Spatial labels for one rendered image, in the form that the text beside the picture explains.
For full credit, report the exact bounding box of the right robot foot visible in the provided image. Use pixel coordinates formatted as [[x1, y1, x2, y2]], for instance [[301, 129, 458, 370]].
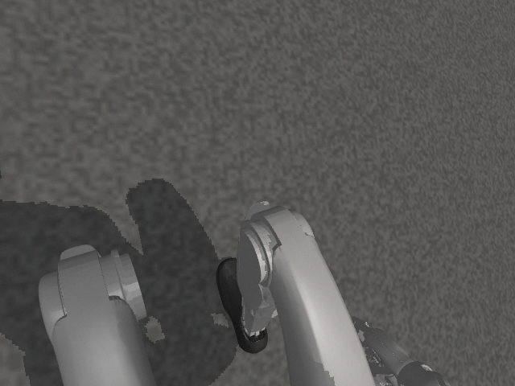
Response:
[[216, 258, 268, 354]]

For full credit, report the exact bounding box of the right robot arm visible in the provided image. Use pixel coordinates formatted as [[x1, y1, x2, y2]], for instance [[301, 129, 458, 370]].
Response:
[[397, 361, 451, 386]]

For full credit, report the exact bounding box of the right robot hand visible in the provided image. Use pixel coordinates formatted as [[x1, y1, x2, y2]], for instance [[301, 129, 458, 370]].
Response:
[[352, 316, 415, 386]]

